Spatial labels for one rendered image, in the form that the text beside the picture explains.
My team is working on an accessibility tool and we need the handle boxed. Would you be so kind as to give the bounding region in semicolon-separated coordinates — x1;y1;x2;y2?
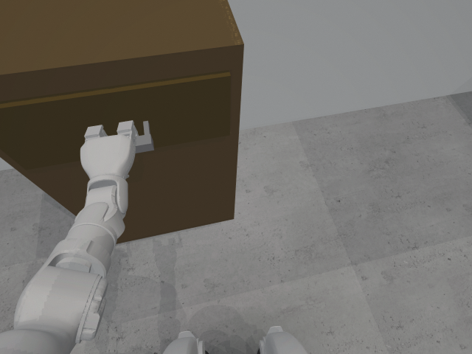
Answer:
133;121;154;153

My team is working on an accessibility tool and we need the left robot thigh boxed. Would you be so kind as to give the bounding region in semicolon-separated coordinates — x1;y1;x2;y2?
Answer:
163;337;205;354

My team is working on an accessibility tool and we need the robot left forearm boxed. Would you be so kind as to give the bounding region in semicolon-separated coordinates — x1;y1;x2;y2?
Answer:
14;175;128;329

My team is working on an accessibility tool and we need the cabinet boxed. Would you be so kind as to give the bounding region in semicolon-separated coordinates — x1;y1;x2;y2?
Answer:
0;0;244;244

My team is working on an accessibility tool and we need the drawer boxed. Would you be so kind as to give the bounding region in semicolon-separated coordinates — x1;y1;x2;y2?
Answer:
0;70;231;170

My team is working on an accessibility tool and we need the left robot upper arm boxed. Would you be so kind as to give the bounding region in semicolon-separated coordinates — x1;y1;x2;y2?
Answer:
0;265;108;354

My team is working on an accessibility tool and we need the robot left shin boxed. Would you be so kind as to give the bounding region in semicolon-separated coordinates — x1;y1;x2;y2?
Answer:
178;331;196;339

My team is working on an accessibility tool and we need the left robot hand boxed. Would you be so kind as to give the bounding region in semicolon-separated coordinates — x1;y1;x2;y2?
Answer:
80;120;139;180

